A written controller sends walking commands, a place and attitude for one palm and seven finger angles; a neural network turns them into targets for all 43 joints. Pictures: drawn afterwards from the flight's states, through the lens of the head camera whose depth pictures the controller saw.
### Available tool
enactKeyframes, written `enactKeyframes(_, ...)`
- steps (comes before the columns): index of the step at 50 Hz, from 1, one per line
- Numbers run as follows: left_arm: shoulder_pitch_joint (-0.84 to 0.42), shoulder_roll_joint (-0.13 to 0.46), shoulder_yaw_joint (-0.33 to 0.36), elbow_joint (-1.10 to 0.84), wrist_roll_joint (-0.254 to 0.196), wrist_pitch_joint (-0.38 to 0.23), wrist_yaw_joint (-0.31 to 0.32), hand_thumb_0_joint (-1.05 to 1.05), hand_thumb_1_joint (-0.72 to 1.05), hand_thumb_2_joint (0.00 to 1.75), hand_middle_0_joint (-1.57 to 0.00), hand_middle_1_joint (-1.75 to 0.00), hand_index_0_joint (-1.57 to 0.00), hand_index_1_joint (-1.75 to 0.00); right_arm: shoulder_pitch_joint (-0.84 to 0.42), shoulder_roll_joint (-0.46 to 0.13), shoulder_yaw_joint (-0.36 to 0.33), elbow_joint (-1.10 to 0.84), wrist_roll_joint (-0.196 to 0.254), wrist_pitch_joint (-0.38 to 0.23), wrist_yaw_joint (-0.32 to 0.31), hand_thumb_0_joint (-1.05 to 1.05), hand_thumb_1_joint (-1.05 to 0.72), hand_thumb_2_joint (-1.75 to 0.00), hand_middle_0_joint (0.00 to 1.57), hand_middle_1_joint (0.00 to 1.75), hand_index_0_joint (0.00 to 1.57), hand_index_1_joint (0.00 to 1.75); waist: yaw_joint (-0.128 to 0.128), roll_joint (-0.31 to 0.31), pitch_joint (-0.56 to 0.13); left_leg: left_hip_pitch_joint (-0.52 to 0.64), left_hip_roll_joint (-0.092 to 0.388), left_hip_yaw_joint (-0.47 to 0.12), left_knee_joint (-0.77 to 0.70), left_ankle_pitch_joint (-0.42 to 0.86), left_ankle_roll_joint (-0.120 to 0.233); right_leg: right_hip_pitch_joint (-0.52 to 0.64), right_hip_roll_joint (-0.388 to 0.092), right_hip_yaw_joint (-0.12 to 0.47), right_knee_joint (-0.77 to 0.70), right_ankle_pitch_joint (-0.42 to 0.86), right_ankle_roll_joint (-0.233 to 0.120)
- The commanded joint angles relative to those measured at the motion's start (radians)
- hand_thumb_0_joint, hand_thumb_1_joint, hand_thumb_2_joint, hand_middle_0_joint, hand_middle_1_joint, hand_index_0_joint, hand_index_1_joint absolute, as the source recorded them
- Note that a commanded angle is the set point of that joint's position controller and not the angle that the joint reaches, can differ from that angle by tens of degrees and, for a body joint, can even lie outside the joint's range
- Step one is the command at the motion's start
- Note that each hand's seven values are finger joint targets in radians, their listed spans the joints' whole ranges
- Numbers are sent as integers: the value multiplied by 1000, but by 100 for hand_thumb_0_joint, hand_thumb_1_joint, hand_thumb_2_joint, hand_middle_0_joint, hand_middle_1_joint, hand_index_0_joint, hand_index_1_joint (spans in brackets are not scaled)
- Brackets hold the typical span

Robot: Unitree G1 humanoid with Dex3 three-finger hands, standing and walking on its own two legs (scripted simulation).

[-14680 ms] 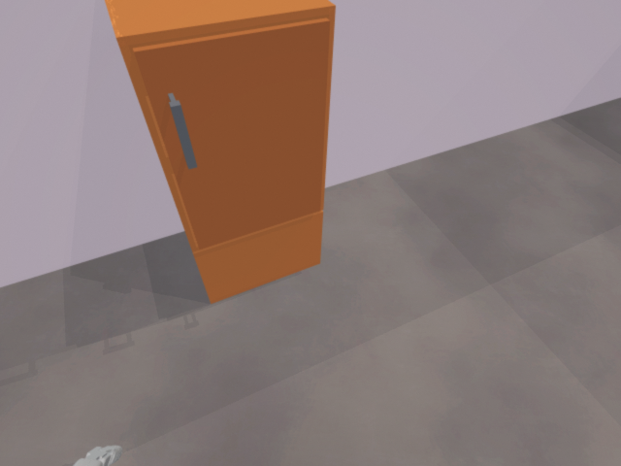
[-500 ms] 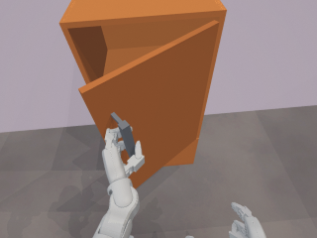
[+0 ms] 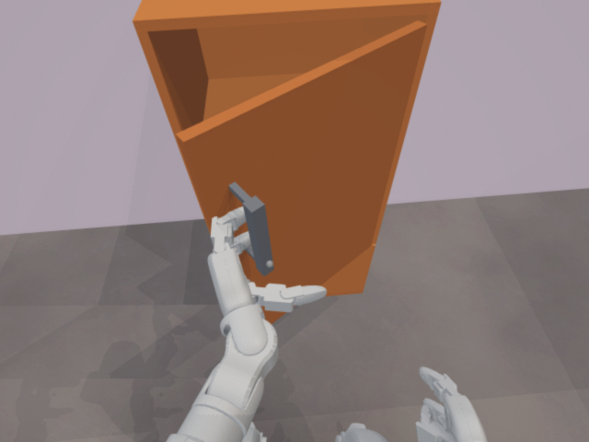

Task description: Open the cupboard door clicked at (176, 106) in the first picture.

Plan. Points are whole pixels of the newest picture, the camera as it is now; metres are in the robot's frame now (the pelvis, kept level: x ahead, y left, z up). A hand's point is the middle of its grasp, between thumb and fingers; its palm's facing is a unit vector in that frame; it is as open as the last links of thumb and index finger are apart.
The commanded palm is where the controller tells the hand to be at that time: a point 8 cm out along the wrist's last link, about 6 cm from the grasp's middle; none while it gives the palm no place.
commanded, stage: open thumb and fingers to let go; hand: left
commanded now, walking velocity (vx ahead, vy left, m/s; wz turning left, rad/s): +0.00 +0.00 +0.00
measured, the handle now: (251, 231) +0.39 +0.08 +0.06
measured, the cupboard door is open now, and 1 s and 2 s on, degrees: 35 35 35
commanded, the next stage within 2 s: slide the hand sideways off the handle in 0.14 s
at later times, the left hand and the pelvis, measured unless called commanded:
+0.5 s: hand (276, 285) +0.31 +0.04 +0.05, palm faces -0.01 -1.00 +0.01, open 16.4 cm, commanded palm +0.29 +0.07 +0.06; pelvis +0.00 +0.03 -0.01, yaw -1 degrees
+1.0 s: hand (254, 305) +0.28 +0.06 +0.06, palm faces +0.04 -1.00 +0.02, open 16.4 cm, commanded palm +0.24 +0.12 +0.06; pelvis +0.02 +0.03 +0.00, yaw -2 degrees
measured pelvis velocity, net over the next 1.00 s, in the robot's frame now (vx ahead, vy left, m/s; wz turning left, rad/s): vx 0.02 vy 0.03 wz -0.03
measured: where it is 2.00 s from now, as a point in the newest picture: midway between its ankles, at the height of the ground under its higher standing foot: outside the picture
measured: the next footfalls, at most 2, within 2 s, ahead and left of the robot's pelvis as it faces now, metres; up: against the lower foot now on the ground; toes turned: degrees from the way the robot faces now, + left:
none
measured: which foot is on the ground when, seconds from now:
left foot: down 0.00-1.00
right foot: down 0.00-1.00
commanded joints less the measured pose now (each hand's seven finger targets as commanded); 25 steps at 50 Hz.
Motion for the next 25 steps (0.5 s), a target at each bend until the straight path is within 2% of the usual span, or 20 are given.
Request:
enactKeyframes(1,-285,-180,-3,-194,28,-55,17,0,-50,30,-19,-55,-19,-55,-95,-87,-26,-142,3,-51,2,0,-90,-90,20,30,20,30,-5,-100,-258,110,-36,45,-97,123,55,163,-11,53,-226,96,28)
enactKeyframes(2,-313,-196,-13,-188,27,-52,21,0,-50,30,-18,-50,-18,-50,-99,-83,-24,-138,1,-50,5,0,-90,-90,20,30,20,30,-9,-78,-259,117,-36,49,-93,128,56,149,-10,49,-218,104,27)
enactKeyframes(4,-326,-211,-15,-162,25,-45,27,0,-50,30,-17,-40,-17,-40,-99,-83,-23,-134,-1,-49,10,0,-90,-90,20,30,20,30,-10,-94,-257,120,-35,45,-95,127,55,140,-4,36,-209,97,25)
enactKeyframes(6,-336,-215,-13,-145,28,-38,31,0,-50,30,-15,-30,-15,-30,-103,-86,-22,-133,-1,-47,13,0,-90,-90,20,30,20,30,-3,-82,-255,119,-33,41,-102,137,53,137,2,25,-192,111,19)
enactKeyframes(8,-349,-229,-19,-152,26,-33,35,0,-50,30,-15,-30,-15,-30,-105,-84,-25,-133,-2,-44,19,0,-90,-90,20,30,20,30,1,-73,-282,128,-31,42,-99,152,51,137,5,19,-176,124,17)
enactKeyframes(11,-338,-264,-37,-124,27,-20,35,0,-50,30,-15,-30,-15,-30,-107,-84,-23,-133,-3,-43,28,0,-90,-90,20,30,20,30,7,-72,-284,130,-28,34,-101,177,49,130,13,4,-153,149,12)
enactKeyframes(12,-354,-261,-35,-124,26,-19,35,0,-50,30,-15,-30,-15,-30,-104,-83,-23,-127,-3,-41,31,0,-90,-90,20,30,20,30,1,-74,-279,132,-25,35,-99,180,49,124,12,3,-152,152,13)
enactKeyframes(13,-320,-164,-315,-223,155,-81,-187,0,-50,30,-15,-30,-15,-30,24,-118,-34,-135,5,-21,23,0,-90,-90,20,30,20,30,-122,-135,-225,149,-17,34,-78,189,73,97,-2,44,-159,252,22)
enactKeyframes(14,-344,-102,-244,-265,113,-146,-283,0,-50,30,-15,-30,-15,-30,37,-119,-49,-162,19,-18,20,0,-90,-90,20,30,20,30,-89,-137,-301,149,-24,35,-65,208,79,139,-8,52,-151,300,20)
enactKeyframes(15,-327,-81,-244,-309,88,-186,-357,0,-50,30,-15,-30,-15,-30,30,-121,-47,-184,25,-21,16,0,-90,-90,20,30,20,30,-76,-97,-343,156,-27,41,-55,209,82,166,-11,65,-139,319,21)
enactKeyframes(17,-309,-72,-220,-348,29,-226,-434,0,-50,30,-15,-30,-15,-30,37,-113,-42,-210,43,-26,9,0,-90,-90,20,30,20,30,-65,-62,-355,185,-26,41,-58,198,80,165,-8,62,-137,298,22)
enactKeyframes(18,-270,-89,-220,-331,3,-223,-446,0,-50,30,-15,-30,-15,-30,31,-110,-34,-221,54,-27,8,0,-90,-90,20,30,20,30,-59,-49,-311,188,-24,36,-72,170,77,144,-4,54,-147,250,21)
enactKeyframes(19,-286,-114,-225,-320,-28,-215,-444,0,-50,30,-15,-30,-15,-30,22,-109,-27,-230,62,-31,6,0,-90,-90,20,30,20,30,-70,-58,-263,177,-25,31,-82,121,78,116,-2,49,-164,185,26)
enactKeyframes(20,-301,-103,-196,-320,-48,-209,-428,0,-50,30,-15,-30,-15,-30,21,-112,-25,-230,65,-33,3,0,-90,-90,20,30,20,30,-69,-80,-244,169,-24,24,-92,95,76,107,0,46,-173,142,28)
enactKeyframes(21,-267,-92,-172,-308,-55,-199,-406,0,-50,30,-15,-30,-15,-30,15,-117,-24,-234,67,-33,1,0,-90,-90,20,30,20,30,-56,-95,-232,164,-23,21,-102,87,75,107,3,44,-175,121,28)
enactKeyframes(23,-254,-90,-160,-308,-41,-184,-362,0,-50,30,-15,-30,-15,-30,15,-119,-23,-238,64,-27,2,0,-90,-90,20,30,20,30,-52,-92,-233,165,-25,21,-111,82,74,105,2,39,-170,114,29)
enactKeyframes(24,-222,-80,-151,-297,-25,-177,-343,0,-50,30,-15,-30,-15,-30,18,-118,-24,-241,63,-22,5,0,-90,-90,20,30,20,30,-42,-104,-232,159,-24,23,-116,86,73,114,2,37,-168,113,28)
enactKeyframes(25,-207,-76,-149,-290,-8,-171,-327,0,-50,30,-15,-30,-15,-30,20,-120,-25,-242,58,-17,6,0,-90,-90,20,30,20,30,-42,-114,-232,154,-24,25,-114,97,74,117,2,36,-166,125,28)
